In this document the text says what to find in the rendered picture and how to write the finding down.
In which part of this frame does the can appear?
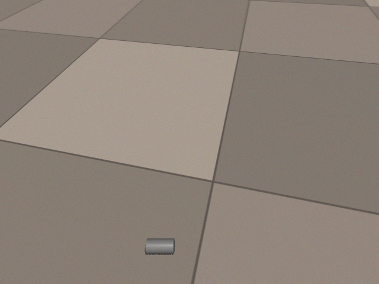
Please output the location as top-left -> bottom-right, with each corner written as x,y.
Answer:
146,238 -> 175,254

